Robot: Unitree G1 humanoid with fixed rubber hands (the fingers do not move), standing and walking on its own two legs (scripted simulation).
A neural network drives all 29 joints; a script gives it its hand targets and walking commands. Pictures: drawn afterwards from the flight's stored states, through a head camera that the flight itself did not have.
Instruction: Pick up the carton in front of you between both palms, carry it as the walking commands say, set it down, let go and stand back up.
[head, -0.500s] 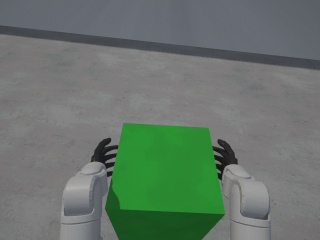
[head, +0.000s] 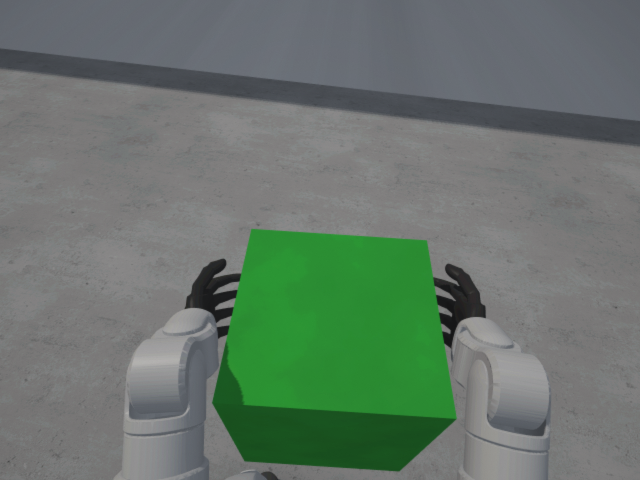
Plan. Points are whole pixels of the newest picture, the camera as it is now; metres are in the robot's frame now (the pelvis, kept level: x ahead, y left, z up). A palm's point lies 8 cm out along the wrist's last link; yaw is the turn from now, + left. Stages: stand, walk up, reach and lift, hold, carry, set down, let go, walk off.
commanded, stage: carry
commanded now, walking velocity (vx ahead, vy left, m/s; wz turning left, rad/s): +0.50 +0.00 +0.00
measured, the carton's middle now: (330, 357) +0.26 +0.00 +0.02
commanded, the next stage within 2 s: none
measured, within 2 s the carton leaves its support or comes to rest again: neither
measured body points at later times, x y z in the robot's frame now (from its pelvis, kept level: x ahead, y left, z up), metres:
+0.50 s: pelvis +0.33 +0.02 +0.00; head +0.33 +0.02 +0.45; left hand +0.60 +0.16 +0.08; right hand +0.60 -0.14 +0.08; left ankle +0.19 +0.11 -0.74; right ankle +0.48 -0.11 -0.72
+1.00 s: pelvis +0.67 +0.01 -0.01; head +0.66 +0.00 +0.44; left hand +0.94 +0.15 +0.08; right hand +0.94 -0.15 +0.08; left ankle +0.82 +0.11 -0.73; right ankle +0.52 -0.10 -0.74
